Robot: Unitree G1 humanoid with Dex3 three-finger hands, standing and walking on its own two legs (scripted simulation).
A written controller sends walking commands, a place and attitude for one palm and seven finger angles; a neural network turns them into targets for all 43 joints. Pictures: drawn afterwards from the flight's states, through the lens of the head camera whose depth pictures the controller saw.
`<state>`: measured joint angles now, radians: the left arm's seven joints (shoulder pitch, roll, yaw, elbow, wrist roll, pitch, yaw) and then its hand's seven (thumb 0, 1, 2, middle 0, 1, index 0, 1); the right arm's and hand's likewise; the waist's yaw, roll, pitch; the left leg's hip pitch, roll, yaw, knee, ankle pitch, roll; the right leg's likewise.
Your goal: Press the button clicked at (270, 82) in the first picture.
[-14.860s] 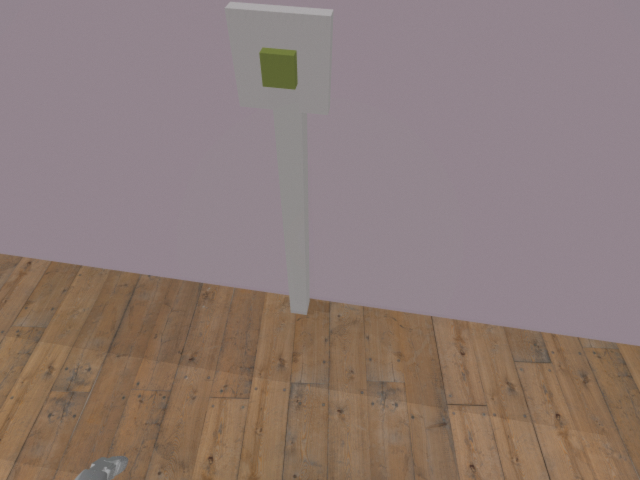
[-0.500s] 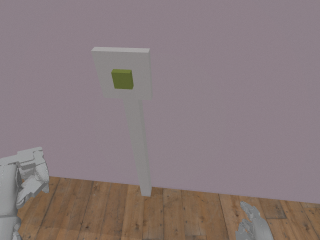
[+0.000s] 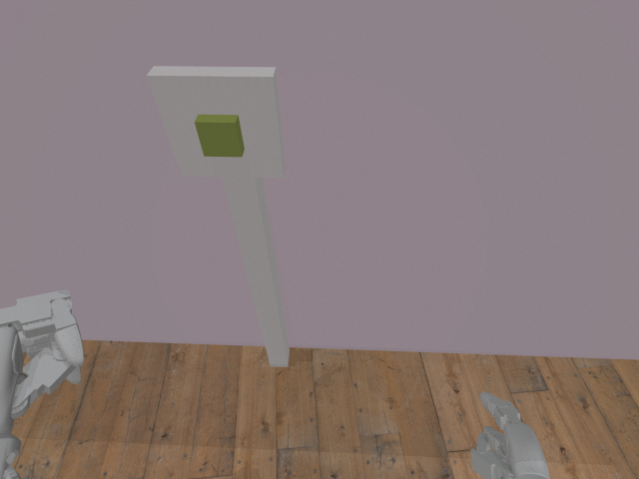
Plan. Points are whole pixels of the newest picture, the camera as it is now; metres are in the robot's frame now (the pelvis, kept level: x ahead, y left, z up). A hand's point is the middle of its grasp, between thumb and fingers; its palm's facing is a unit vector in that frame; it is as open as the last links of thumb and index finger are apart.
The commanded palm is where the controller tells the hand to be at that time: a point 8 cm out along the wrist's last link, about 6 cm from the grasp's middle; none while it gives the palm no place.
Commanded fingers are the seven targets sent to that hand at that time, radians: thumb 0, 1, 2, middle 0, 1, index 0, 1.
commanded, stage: step back with the hand held close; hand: left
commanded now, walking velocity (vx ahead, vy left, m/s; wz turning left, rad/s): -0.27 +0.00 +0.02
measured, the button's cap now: (221, 134) +0.55 +0.20 +0.15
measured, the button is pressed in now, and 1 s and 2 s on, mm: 0 0 0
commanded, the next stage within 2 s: stop stepping back and stand still in 0.94 s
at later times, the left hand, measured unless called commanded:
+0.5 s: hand out of the picture +0.10 +0.25 +0.16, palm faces +0.42 -0.80 -0.42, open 3.1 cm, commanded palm +0.05 +0.29 +0.17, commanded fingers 0.00 0.90 0.90 -1.30 -1.50 -1.30 -1.50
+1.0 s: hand out of the picture +0.04 +0.25 +0.17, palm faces +0.35 -0.83 -0.44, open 3.1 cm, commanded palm -0.03 +0.30 +0.17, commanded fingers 0.00 0.90 0.90 -1.30 -1.50 -1.30 -1.50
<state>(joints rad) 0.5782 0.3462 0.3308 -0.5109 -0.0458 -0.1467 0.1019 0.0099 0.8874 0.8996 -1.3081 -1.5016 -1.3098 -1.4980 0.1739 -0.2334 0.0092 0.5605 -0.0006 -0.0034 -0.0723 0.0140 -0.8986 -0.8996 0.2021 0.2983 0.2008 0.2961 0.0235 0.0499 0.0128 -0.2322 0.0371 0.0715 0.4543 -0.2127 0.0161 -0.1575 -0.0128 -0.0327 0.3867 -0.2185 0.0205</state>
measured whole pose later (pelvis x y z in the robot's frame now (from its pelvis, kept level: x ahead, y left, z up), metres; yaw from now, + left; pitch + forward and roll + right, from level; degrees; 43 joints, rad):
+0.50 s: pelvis -0.08 +0.01 -0.02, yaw +1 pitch +0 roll -2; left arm 0.59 0.35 0.36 -0.61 -0.02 -0.25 0.17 0.01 0.88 0.90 -1.31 -1.50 -1.31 -1.50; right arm 0.23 -0.22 0.01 0.57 0.00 -0.07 -0.08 0.01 -0.90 -0.90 0.20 0.30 0.20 0.30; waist 0.02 0.02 0.02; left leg -0.46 0.02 0.05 0.65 -0.27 0.03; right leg -0.37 -0.03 -0.03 0.56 -0.19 0.03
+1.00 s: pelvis -0.16 +0.02 -0.01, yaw +0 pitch +2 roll +0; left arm 0.55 0.42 0.37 -0.60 -0.03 -0.25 0.14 0.01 0.88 0.90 -1.31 -1.50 -1.31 -1.50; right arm 0.16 -0.19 0.00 0.61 0.00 -0.07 -0.08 0.01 -0.90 -0.90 0.20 0.30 0.20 0.30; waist 0.01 -0.05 0.01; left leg -0.36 -0.02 0.02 0.50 -0.20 0.04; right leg -0.33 0.01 0.02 0.59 -0.29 0.01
